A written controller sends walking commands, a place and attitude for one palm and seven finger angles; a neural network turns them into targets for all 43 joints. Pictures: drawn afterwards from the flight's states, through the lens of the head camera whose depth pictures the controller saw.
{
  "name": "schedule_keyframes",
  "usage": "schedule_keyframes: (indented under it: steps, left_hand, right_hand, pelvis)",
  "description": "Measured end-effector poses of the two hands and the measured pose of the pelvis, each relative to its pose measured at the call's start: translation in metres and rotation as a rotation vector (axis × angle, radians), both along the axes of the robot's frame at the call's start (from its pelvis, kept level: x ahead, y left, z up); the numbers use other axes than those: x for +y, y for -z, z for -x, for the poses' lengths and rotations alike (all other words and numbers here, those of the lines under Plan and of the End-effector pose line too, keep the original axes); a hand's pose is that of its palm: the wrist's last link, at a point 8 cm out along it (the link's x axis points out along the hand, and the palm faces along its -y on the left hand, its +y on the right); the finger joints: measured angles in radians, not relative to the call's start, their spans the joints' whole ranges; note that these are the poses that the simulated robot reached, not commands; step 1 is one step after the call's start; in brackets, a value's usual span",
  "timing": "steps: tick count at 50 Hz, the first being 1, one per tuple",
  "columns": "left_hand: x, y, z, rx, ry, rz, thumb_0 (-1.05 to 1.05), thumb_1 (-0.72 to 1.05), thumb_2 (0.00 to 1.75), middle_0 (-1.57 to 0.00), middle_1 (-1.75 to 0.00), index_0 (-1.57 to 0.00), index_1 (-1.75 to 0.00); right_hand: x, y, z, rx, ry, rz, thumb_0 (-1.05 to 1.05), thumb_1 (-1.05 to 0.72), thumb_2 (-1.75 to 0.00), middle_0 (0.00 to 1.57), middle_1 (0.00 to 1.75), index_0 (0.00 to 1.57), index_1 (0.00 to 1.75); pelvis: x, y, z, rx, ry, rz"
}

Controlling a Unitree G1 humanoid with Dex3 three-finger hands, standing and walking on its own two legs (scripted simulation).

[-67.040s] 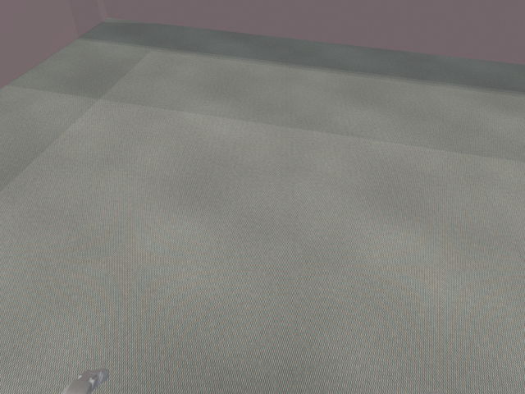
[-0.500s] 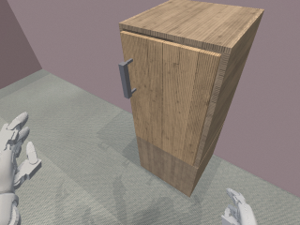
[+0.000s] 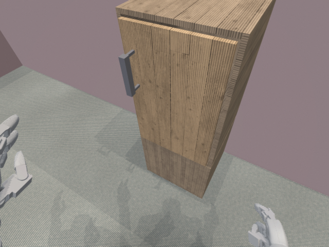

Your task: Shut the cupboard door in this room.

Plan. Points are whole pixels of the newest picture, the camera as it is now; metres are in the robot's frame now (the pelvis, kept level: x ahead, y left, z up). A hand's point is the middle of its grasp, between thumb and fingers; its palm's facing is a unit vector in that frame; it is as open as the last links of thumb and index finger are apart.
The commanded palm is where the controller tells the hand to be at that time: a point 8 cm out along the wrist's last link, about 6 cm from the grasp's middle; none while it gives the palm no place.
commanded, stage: step back with the hand held close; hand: left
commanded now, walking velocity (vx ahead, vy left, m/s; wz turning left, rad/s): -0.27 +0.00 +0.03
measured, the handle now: (131, 73) +0.65 +0.17 +0.07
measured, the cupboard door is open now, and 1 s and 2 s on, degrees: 0 0 0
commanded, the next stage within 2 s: stop stepping back and stand still in 0.58 s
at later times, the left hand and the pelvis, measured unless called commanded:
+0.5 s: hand out of the picture +0.04 +0.28 +0.17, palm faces +0.54 -0.72 -0.45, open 7.4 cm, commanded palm +0.00 +0.32 +0.18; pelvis -0.12 +0.01 -0.01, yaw +5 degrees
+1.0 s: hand out of the picture -0.03 +0.28 +0.18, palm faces +0.50 -0.76 -0.42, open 7.4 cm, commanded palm -0.08 +0.31 +0.18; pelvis -0.21 +0.01 -0.01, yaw +2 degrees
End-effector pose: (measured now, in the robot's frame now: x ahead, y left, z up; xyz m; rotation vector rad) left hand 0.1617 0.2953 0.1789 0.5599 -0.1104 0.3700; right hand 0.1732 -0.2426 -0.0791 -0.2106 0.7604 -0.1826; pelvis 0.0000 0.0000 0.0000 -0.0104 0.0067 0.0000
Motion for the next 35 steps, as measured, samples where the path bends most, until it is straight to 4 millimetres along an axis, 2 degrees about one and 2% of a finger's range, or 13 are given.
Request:
schedule_keyframes:
  steps: [6, 11, 18, 22, 25, 28, 31, 35]
  left_hand:
    - [0.015, -0.010, 0.021, -0.044, 0.019, -0.042, 0.01, 0.88, 0.89, -0.21, -0.30, -0.22, -0.30]
    - [0.025, -0.004, 0.051, -0.076, -0.002, -0.031, 0.01, 0.88, 0.90, -0.21, -0.30, -0.22, -0.30]
    - [0.028, 0.007, 0.105, -0.123, -0.073, -0.033, 0.01, 0.88, 0.90, -0.21, -0.30, -0.22, -0.30]
    - [0.021, 0.002, 0.144, -0.151, -0.102, -0.042, 0.01, 0.88, 0.90, -0.21, -0.30, -0.22, -0.30]
    - [0.018, -0.003, 0.168, -0.182, -0.103, -0.042, 0.01, 0.88, 0.90, -0.21, -0.30, -0.22, -0.30]
    - [0.023, -0.008, 0.179, -0.250, -0.092, -0.038, 0.01, 0.88, 0.90, -0.21, -0.30, -0.22, -0.30]
    - [0.034, -0.011, 0.182, -0.299, -0.099, -0.051, 0.01, 0.88, 0.90, -0.21, -0.30, -0.22, -0.30]
    - [0.041, -0.009, 0.189, -0.268, -0.104, -0.054, 0.01, 0.88, 0.90, -0.21, -0.30, -0.21, -0.30]
  right_hand:
    - [0.011, -0.007, 0.025, -0.017, 0.017, 0.001, 0.01, -0.90, -0.90, 0.20, 0.30, 0.20, 0.30]
    - [0.020, -0.008, 0.051, -0.035, 0.005, 0.004, 0.01, -0.90, -0.90, 0.21, 0.30, 0.20, 0.30]
    - [0.025, 0.005, 0.087, -0.021, -0.067, 0.014, 0.01, -0.90, -0.90, 0.21, 0.30, 0.20, 0.30]
    - [0.025, 0.013, 0.105, 0.009, -0.117, 0.014, 0.01, -0.90, -0.90, 0.21, 0.30, 0.20, 0.30]
    - [0.026, 0.014, 0.120, 0.024, -0.130, 0.027, 0.01, -0.90, -0.90, 0.21, 0.30, 0.20, 0.30]
    - [0.028, 0.014, 0.134, 0.012, -0.123, 0.053, 0.01, -0.90, -0.90, 0.21, 0.30, 0.20, 0.30]
    - [0.033, 0.014, 0.148, -0.012, -0.117, 0.059, 0.01, -0.90, -0.90, 0.21, 0.30, 0.20, 0.30]
    - [0.039, 0.011, 0.170, -0.039, -0.103, 0.005, 0.01, -0.90, -0.90, 0.21, 0.30, 0.20, 0.30]
  pelvis:
    - [0.010, 0.002, 0.023, -0.004, 0.007, 0.005]
    - [0.015, 0.004, 0.046, -0.015, -0.003, 0.015]
    - [0.008, 0.013, 0.084, -0.026, -0.087, 0.026]
    - [0.003, 0.015, 0.106, -0.030, -0.113, 0.026]
    - [0.006, 0.015, 0.118, -0.034, -0.088, 0.010]
    - [0.013, 0.018, 0.129, -0.025, -0.091, 0.019]
    - [0.014, 0.020, 0.150, -0.039, -0.098, 0.032]
    - [0.009, 0.017, 0.172, -0.024, -0.095, 0.054]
